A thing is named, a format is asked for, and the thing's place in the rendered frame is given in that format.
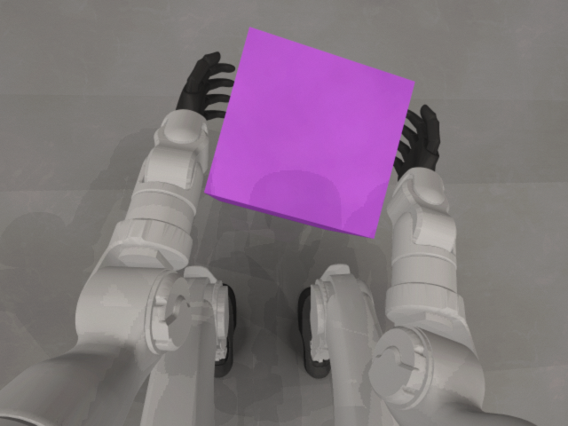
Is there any carton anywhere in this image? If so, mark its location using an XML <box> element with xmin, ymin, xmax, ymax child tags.
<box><xmin>204</xmin><ymin>27</ymin><xmax>415</xmax><ymax>239</ymax></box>

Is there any robot left upper arm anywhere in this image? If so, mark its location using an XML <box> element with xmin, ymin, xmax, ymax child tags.
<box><xmin>0</xmin><ymin>266</ymin><xmax>193</xmax><ymax>426</ymax></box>

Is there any left robot hand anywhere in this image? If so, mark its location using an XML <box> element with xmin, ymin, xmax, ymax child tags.
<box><xmin>176</xmin><ymin>51</ymin><xmax>235</xmax><ymax>120</ymax></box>

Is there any right robot hand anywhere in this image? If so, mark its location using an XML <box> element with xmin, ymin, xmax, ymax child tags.
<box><xmin>393</xmin><ymin>105</ymin><xmax>440</xmax><ymax>181</ymax></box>

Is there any left robot forearm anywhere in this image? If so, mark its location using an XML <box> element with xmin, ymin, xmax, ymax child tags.
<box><xmin>75</xmin><ymin>109</ymin><xmax>209</xmax><ymax>335</ymax></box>

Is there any robot right upper arm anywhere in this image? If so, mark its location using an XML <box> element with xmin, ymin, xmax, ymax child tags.
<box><xmin>368</xmin><ymin>325</ymin><xmax>537</xmax><ymax>426</ymax></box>

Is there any right robot thigh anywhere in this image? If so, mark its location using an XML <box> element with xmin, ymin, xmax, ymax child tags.
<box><xmin>311</xmin><ymin>273</ymin><xmax>399</xmax><ymax>426</ymax></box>

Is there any right robot forearm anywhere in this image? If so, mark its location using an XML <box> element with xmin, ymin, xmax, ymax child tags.
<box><xmin>385</xmin><ymin>167</ymin><xmax>479</xmax><ymax>360</ymax></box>

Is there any right robot shin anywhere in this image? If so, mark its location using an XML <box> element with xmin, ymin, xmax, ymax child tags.
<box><xmin>310</xmin><ymin>264</ymin><xmax>374</xmax><ymax>361</ymax></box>

